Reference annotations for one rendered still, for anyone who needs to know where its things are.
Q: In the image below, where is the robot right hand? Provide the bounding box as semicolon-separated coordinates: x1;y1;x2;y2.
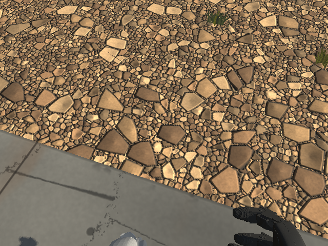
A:
228;206;306;246

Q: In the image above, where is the robot left shin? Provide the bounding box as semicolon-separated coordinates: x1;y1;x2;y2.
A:
120;232;137;240

